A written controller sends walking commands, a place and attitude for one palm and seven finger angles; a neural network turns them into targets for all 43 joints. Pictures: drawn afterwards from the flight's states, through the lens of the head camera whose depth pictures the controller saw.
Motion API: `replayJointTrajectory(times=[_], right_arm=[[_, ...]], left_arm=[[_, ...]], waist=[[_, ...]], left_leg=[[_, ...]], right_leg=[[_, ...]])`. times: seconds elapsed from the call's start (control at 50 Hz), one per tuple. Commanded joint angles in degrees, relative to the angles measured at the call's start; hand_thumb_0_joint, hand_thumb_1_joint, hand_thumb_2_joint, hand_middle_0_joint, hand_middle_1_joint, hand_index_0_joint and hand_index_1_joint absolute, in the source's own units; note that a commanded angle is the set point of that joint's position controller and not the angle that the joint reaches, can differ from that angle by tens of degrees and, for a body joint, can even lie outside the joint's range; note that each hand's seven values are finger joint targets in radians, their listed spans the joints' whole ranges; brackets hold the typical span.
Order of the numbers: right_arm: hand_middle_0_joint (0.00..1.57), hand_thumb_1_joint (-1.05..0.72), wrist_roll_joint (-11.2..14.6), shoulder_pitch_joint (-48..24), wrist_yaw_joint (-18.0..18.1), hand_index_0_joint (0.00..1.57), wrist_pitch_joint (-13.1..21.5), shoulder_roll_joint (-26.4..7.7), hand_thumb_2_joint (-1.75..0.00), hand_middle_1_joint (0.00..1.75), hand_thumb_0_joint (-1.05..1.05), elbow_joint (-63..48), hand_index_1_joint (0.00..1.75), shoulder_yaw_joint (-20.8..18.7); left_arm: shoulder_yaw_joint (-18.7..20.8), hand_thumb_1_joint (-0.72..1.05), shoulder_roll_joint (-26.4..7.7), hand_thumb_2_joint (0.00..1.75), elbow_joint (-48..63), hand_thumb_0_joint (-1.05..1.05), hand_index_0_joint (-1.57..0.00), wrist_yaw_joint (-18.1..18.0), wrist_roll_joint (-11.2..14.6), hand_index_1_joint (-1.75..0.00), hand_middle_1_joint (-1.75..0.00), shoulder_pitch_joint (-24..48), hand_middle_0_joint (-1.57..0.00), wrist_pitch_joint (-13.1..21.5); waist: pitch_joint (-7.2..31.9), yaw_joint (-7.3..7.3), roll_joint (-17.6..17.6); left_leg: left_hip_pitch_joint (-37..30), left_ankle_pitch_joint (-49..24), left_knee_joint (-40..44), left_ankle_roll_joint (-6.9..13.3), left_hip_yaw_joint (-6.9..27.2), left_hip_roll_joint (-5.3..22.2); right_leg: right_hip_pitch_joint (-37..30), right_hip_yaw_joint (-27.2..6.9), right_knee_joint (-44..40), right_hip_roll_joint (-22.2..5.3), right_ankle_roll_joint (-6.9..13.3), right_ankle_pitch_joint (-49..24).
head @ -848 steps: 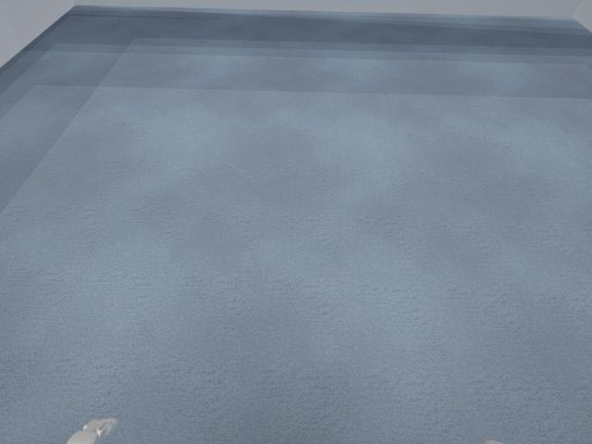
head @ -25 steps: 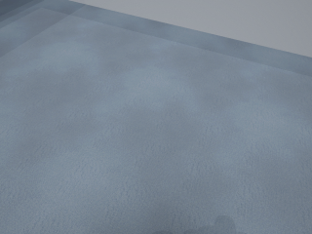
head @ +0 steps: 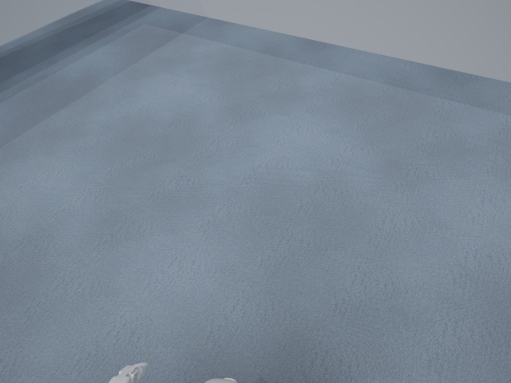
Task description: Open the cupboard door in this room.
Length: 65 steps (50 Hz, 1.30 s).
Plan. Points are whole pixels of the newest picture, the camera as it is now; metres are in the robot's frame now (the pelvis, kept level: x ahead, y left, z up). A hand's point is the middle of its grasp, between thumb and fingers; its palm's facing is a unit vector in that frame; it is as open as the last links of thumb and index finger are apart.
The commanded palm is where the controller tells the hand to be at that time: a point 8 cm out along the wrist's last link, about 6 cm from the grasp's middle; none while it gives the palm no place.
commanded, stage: turn or walk to find it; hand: left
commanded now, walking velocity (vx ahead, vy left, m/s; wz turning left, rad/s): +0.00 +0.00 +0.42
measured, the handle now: out of the picture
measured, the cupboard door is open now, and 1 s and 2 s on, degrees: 0 0 0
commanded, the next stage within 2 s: none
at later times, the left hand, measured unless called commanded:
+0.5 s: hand out of the picture -0.07 +0.24 -0.18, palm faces +0.28 -0.93 -0.25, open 7.4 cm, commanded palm none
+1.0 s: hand out of the picture -0.05 +0.20 -0.14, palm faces +0.43 -0.86 -0.28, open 7.4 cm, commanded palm none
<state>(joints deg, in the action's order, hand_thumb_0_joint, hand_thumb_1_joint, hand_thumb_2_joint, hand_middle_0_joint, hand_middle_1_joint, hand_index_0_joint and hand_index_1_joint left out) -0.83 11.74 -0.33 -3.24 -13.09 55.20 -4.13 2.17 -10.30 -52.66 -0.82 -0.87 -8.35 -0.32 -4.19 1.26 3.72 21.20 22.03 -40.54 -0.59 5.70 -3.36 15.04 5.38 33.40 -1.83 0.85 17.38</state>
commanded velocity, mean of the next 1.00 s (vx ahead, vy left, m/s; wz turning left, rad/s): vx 0.00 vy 0.00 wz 0.42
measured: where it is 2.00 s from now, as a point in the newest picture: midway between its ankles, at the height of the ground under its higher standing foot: outside the picture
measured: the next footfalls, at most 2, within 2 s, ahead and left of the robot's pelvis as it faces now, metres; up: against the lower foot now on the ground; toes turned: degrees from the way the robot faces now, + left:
left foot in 0.44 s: -0.03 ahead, +0.14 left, +0.00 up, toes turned +16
right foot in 0.86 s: +0.03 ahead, -0.08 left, +0.00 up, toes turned +17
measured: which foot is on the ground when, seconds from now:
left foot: up 0.00-0.42, down 0.44-0.88, up 0.90-1.00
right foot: down 0.00-0.44, up 0.46-0.84, down 0.86-1.00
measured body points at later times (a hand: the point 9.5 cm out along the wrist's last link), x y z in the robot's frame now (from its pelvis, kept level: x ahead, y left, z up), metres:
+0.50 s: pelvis -0.04 +0.03 +0.00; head -0.01 +0.05 +0.44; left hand -0.08 +0.29 -0.16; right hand +0.11 -0.20 -0.14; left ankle -0.07 +0.13 -0.73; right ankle -0.01 -0.09 -0.71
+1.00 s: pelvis -0.05 -0.01 +0.01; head -0.01 -0.04 +0.45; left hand -0.07 +0.25 -0.12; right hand +0.09 -0.23 -0.16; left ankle -0.12 +0.11 -0.66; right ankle -0.01 -0.09 -0.73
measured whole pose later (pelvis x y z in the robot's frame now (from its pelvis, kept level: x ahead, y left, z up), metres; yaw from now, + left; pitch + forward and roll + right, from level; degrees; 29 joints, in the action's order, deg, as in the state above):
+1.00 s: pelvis -0.05 -0.01 +0.01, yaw +25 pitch -1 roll +2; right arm -1.1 12.5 -0.9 -4.3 -14.2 56.4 -5.0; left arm 2.0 -9.1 -52.5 -1.0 -0.9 -9.7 -0.3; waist -4.4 1.3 3.5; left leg 26.8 23.7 -61.5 -1.3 3.0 -2.4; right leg 13.6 7.7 30.9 -3.6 1.8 16.3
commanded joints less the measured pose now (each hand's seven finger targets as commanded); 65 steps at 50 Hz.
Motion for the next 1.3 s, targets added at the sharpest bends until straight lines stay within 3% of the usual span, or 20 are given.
replayJointTrajectory(times=[0.0, 0.06, 0.28, 0.36, 0.38, 0.42, 0.44, 0.48, 0.54, 0.68, 0.8, 0.82, 0.84, 0.86, 0.88, 0.92, 0.96, 1.2, 1.26, 1.28], right_arm=[[0.20, -0.90, -0.53, -0.96, -0.17, 0.20, 0.08, -6.15, -0.90, 0.30, 0.00, -3.48, 0.30, -2.31], [0.20, -0.90, -0.61, 3.12, -0.69, 0.20, -0.40, -4.65, -0.90, 0.30, 0.00, -1.46, 0.30, -1.84], [0.20, -0.90, 0.31, -3.91, -0.23, 0.20, 0.93, -2.94, -0.90, 0.30, 0.00, -2.36, 0.30, 0.13], [0.20, -0.90, 0.38, 0.41, 0.05, 0.20, 1.81, -3.33, -0.90, 0.30, 0.00, -1.51, 0.30, 0.27], [0.20, -0.90, 0.28, 2.35, -0.03, 0.20, 2.30, -4.90, -0.90, 0.30, 0.00, -1.07, 0.30, -0.07], [0.20, -0.90, -0.26, 4.86, 0.30, 0.20, 2.52, -13.59, -0.90, 0.30, 0.00, -1.49, 0.30, -1.92], [0.20, -0.90, -0.44, 5.48, 0.84, 0.20, 2.48, -13.45, -0.90, 0.30, 0.00, -0.77, 0.30, -1.93], [0.20, -0.90, -0.55, -0.12, 1.62, 0.20, 2.40, -10.78, -0.90, 0.30, 0.00, -1.64, 0.30, -1.23], [0.20, -0.90, -0.32, -2.01, 1.64, 0.20, 3.14, -9.25, -0.90, 0.30, 0.00, -2.45, 0.30, -0.65], [0.20, -0.90, -0.59, 0.61, 1.34, 0.20, 2.64, -9.71, -0.90, 0.30, 0.00, -2.58, 0.30, -1.55], [0.20, -0.90, -0.37, -2.13, 0.95, 0.20, 2.05, -9.43, -0.90, 0.30, 0.00, -3.98, 0.30, -1.99], [0.20, -0.90, 0.02, -1.89, 0.71, 0.20, 2.12, -7.94, -0.90, 0.30, 0.00, -4.02, 0.30, -1.91], [0.20, -0.90, 0.45, -0.91, 0.37, 0.20, 2.23, -4.46, -0.90, 0.30, 0.00, -5.04, 0.30, -1.31], [0.20, -0.90, 0.02, -1.62, 0.48, 0.20, 1.66, -4.37, -0.90, 0.30, 0.00, -6.06, 0.30, -1.46], [0.20, -0.90, -0.52, -1.66, 0.52, 0.20, 0.73, -6.49, -0.90, 0.30, 0.00, -5.29, 0.30, -1.97], [0.20, -0.90, -0.53, -0.38, -0.15, 0.20, 0.15, -5.77, -0.90, 0.30, 0.00, -3.37, 0.30, -2.28], [0.20, -0.90, -0.60, 2.00, -0.58, 0.20, -0.09, -4.59, -0.90, 0.30, 0.00, -1.85, 0.30, -1.76], [0.20, -0.90, 0.44, -3.49, -0.27, 0.20, 1.23, -2.96, -0.90, 0.30, 0.00, -2.74, 0.30, 0.17], [0.20, -0.90, 0.26, 2.01, -0.14, 0.20, 2.29, -4.27, -0.90, 0.30, 0.00, -1.39, 0.30, -0.05], [0.20, -0.90, -0.05, 3.24, -0.08, 0.20, 2.91, -8.50, -0.90, 0.30, 0.00, -1.33, 0.30, -0.88]], left_arm=[[2.86, 0.90, -11.31, 0.90, 3.83, 0.00, -0.20, -1.00, -0.07, -0.30, -0.30, -1.55, -0.20, 0.73], [2.25, 0.90, -9.13, 0.90, 4.35, 0.00, -0.20, -1.07, -0.08, -0.30, -0.30, -0.24, -0.20, 1.19], [3.63, 0.90, -13.28, 0.90, -0.60, 0.00, -0.20, -0.92, -0.90, -0.30, -0.30, -9.12, -0.20, 0.67], [3.85, 0.90, -13.56, 0.90, -1.06, 0.00, -0.20, -0.82, -0.56, -0.30, -0.30, -6.74, -0.20, 0.09], [3.70, 0.90, -12.55, 0.90, -0.84, 0.00, -0.20, -0.72, -0.07, -0.30, -0.30, -6.43, -0.20, -0.28], [1.98, 0.90, -6.71, 0.90, 2.29, 0.00, -0.20, -0.14, 0.01, -0.30, -0.30, -4.05, -0.20, -1.02], [1.90, 0.90, -7.41, 0.90, 2.80, 0.00, -0.20, -0.44, -0.27, -0.30, -0.30, -1.39, -0.20, -1.84], [2.45, 0.90, -8.00, 0.90, 1.30, 0.00, -0.20, -0.09, -0.02, -0.30, -0.30, -0.08, -0.20, -2.12], [2.29, 0.90, -7.86, 0.90, -0.50, 0.00, -0.20, 0.37, -0.10, -0.30, -0.30, -3.21, -0.20, -1.59], [1.80, 0.90, -6.76, 0.90, 1.91, 0.00, -0.20, -0.05, 0.19, -0.30, -0.30, 0.15, -0.20, -1.48], [1.89, 0.90, -7.14, 0.90, 0.98, 0.00, -0.20, -0.39, 0.51, -0.30, -0.30, -6.05, -0.20, -0.29], [2.18, 0.90, -8.86, 0.90, 0.64, 0.00, -0.20, -0.56, 0.24, -0.30, -0.30, -8.21, -0.20, 0.31], [3.04, 0.90, -13.29, 0.90, 0.58, 0.00, -0.20, -1.03, -0.63, -0.30, -0.30, -9.31, -0.20, 0.90], [3.50, 0.90, -15.54, 0.90, 1.64, 0.00, -0.20, -0.97, -0.58, -0.30, -0.30, -8.53, -0.20, 0.91], [3.85, 0.90, -14.37, 0.90, 2.53, 0.00, -0.20, -1.20, -0.12, -0.30, -0.30, -6.32, -0.20, 0.93], [3.00, 0.90, -11.09, 0.90, 3.92, 0.00, -0.20, -1.20, -0.06, -0.30, -0.30, -0.82, -0.20, 0.54], [2.43, 0.90, -9.41, 0.90, 4.35, 0.00, -0.20, -1.13, -0.17, -0.30, -0.30, 0.37, -0.20, 1.06], [3.76, 0.90, -13.82, 0.90, -0.18, 0.00, -0.20, -0.83, -1.02, -0.30, -0.30, -8.01, -0.20, 0.46], [3.89, 0.90, -13.28, 0.90, -0.37, 0.00, -0.20, -0.75, -0.20, -0.30, -0.30, -5.90, -0.20, -0.20], [3.49, 0.90, -10.61, 0.90, 0.46, 0.00, -0.20, -0.50, 0.27, -0.30, -0.30, -6.86, -0.20, -0.65]], waist=[[0.75, -0.94, -11.06], [1.84, 0.28, -12.48], [5.64, -4.85, -15.19], [7.50, -1.83, -14.83], [8.37, -0.41, -10.26], [6.12, 1.56, 12.92], [5.94, 2.58, 10.89], [1.80, 0.46, 8.73], [4.43, -1.20, 3.45], [5.37, 0.50, 3.28], [7.51, -2.60, 4.09], [8.49, -3.49, -0.22], [8.76, -3.76, -13.41], [6.70, -4.17, -20.86], [4.60, -3.87, -20.73], [0.93, -0.64, -10.81], [1.74, 0.11, -11.72], [6.09, -4.21, -15.83], [8.32, -0.50, -11.44], [9.63, 0.19, -0.58]], left_leg=[[10.23, 3.61, -27.97, -0.71, 0.69, 2.97], [9.72, -2.41, -30.22, -2.37, -1.84, 3.89], [3.06, 5.70, -5.47, -2.78, -8.46, 4.92], [-6.98, -3.23, 10.49, -1.66, -10.75, 4.39], [-13.99, -10.17, 17.77, -0.89, -9.35, 5.64], [-19.78, -31.14, 23.93, 8.09, 13.68, 25.46], [-15.45, -28.92, 24.44, 10.77, 14.19, 26.11], [-11.97, -26.74, 23.90, 10.58, 10.01, 21.25], [-15.47, -34.64, 21.62, 9.29, 4.93, 17.19], [-16.43, -34.52, 20.22, 10.65, 8.92, 17.09], [-7.47, -29.55, 14.84, 7.71, 11.24, 13.18], [-3.16, -23.23, 11.03, 5.12, 9.59, 10.38], [7.40, -7.02, 1.34, 1.15, 1.84, 3.50], [10.87, 10.92, -10.57, -0.83, -1.85, -0.46], [10.04, 10.66, -19.42, -0.38, 1.17, 2.11], [10.42, 4.07, -27.75, -0.73, 0.28, 3.62], [9.59, -0.49, -29.47, -1.96, -1.91, 4.25], [0.85, 5.13, -2.23, -2.36, -9.52, 4.45], [-11.99, -9.39, 16.52, -1.37, -10.19, 4.99], [-19.56, -16.50, 21.16, 1.53, -0.13, 12.52]], right_leg=[[-0.77, -16.28, -19.20, -18.85, 6.88, -4.24], [-2.72, -7.25, -17.81, -14.84, 4.59, -8.86], [-12.00, -4.49, -12.06, -19.08, 8.09, -25.58], [-8.23, -0.75, -6.01, -18.17, 4.51, -23.56], [-2.92, 1.44, -1.26, -16.65, 1.72, -18.22], [16.37, 3.94, 18.68, -5.63, -4.37, 17.00], [16.03, -0.82, 24.14, -5.80, -4.36, 17.50], [17.49, -3.79, 29.09, -5.61, -4.44, 11.13], [16.14, -3.52, 29.09, -4.51, -5.15, 6.37], [13.28, -3.65, 18.98, -2.67, -5.64, 8.48], [-3.98, -1.58, -5.00, -0.29, -4.46, -2.43], [-10.57, -3.80, -12.45, -2.87, -3.87, -7.45], [-17.41, -15.93, -15.61, -15.35, -0.09, -10.23], [-12.16, -24.07, -18.18, -25.13, 6.72, -12.99], [-5.23, -23.52, -19.96, -24.91, 8.75, -7.57], [-1.33, -15.53, -18.74, -19.57, 6.92, -5.48], [-2.68, -7.95, -17.00, -16.06, 5.30, -10.49], [-10.66, -3.77, -10.65, -18.99, 7.49, -25.63], [-4.75, 1.30, -1.88, -17.00, 2.11, -20.12], [4.35, 4.25, 7.27, -12.28, -1.41, -9.11]])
